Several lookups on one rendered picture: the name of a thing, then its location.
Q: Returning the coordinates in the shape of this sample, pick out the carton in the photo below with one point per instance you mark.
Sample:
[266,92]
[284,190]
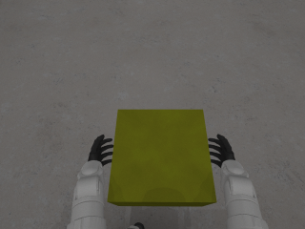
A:
[161,158]

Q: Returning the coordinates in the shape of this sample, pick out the robot right hand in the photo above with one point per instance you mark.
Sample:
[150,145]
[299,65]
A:
[225,150]

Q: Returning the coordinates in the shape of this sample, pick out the robot left hand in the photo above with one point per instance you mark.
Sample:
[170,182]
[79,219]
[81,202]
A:
[96,150]

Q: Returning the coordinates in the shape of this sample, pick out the robot right forearm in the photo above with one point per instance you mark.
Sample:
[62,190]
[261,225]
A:
[243,211]

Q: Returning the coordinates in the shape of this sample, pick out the robot left forearm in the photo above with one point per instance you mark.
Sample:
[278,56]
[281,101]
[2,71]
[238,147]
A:
[88,202]

